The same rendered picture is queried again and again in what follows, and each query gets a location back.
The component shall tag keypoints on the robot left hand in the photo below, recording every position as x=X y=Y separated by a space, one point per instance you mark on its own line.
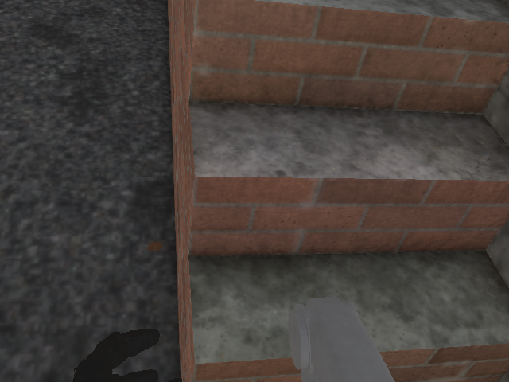
x=112 y=351

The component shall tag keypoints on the robot right thigh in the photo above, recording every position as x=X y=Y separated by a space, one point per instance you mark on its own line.
x=329 y=338

